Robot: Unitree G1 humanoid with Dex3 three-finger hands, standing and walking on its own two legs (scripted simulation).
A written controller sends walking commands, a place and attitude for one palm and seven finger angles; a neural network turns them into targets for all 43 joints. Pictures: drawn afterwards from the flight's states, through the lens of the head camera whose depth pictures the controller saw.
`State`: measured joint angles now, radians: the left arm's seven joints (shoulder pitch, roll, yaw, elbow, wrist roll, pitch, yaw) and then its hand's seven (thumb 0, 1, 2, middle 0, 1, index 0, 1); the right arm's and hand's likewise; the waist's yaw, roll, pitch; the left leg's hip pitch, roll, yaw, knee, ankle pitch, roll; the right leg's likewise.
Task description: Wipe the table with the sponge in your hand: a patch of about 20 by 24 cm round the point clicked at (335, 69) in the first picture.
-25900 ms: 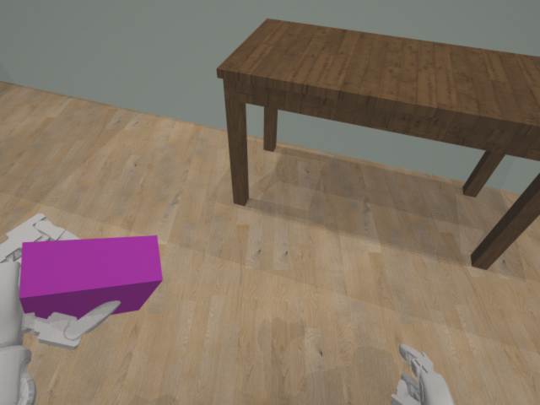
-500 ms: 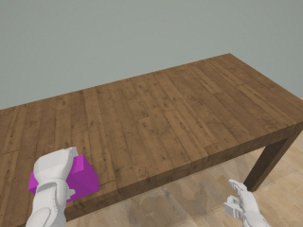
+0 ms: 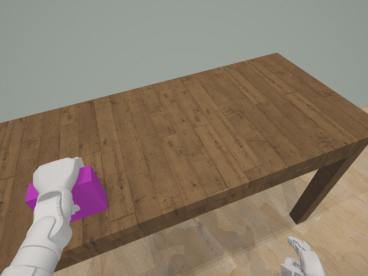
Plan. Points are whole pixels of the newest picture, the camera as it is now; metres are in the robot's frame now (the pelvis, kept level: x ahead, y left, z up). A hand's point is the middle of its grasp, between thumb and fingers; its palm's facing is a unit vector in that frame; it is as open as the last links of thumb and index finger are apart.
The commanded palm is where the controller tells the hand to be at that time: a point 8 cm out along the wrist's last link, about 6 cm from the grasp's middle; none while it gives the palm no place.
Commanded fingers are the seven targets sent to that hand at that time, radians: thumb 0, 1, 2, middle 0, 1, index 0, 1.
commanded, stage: wipe forward along the first lane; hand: left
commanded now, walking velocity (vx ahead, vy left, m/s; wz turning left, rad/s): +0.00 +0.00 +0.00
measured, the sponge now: (74, 201) +0.27 +0.32 -0.01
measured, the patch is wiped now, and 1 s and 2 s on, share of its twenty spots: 0.15 0.40 0.65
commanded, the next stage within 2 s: slide across to the middle lane in 1.10 s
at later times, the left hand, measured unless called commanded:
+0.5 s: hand (70, 171) +0.33 +0.34 +0.03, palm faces -0.11 -0.01 -0.99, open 9.2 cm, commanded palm +0.31 +0.33 +0.07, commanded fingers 0.00 0.10 1.30 -1.20 -1.60 -1.20 -1.60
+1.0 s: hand (68, 154) +0.38 +0.37 +0.03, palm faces -0.13 -0.01 -0.99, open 9.2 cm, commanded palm +0.36 +0.36 +0.07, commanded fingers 0.00 0.10 1.30 -1.20 -1.60 -1.20 -1.60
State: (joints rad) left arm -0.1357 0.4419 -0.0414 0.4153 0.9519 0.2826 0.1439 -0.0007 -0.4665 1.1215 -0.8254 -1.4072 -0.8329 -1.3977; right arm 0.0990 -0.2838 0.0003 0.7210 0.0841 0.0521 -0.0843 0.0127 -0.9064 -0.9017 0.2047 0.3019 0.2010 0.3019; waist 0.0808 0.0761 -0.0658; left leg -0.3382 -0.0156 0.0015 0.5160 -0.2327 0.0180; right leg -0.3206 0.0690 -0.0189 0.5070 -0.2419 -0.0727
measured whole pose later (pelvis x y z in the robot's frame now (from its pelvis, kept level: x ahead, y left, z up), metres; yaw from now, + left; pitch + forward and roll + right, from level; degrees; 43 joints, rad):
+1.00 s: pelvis +0.01 +0.02 -0.01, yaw +0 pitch +11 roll -1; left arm -0.55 0.56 0.02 0.92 1.01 0.14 0.19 0.01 -0.50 1.17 -0.84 -1.40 -0.84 -1.42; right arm 0.22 -0.29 0.00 0.72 0.10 0.11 -0.06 0.01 -0.91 -0.90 0.21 0.30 0.20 0.30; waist 0.00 0.05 -0.11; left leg -0.53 -0.02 0.00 0.61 -0.27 0.05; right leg -0.48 0.06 -0.02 0.55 -0.25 -0.04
